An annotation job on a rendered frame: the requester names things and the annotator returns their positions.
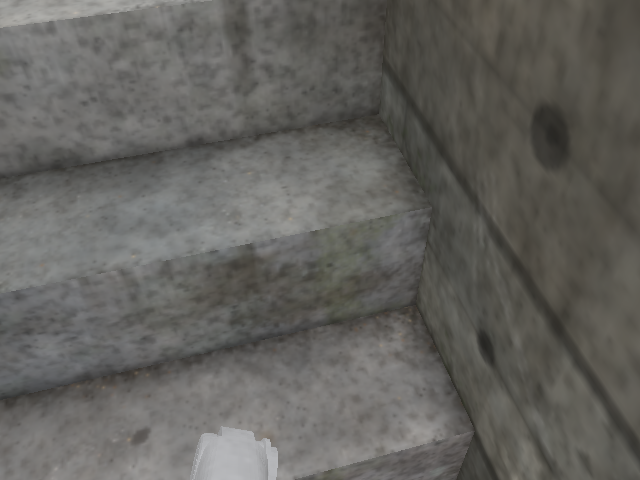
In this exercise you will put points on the robot left shin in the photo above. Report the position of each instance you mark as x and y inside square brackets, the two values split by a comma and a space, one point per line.
[203, 441]

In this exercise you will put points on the robot left thigh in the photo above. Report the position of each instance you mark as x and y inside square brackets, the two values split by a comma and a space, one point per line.
[236, 455]

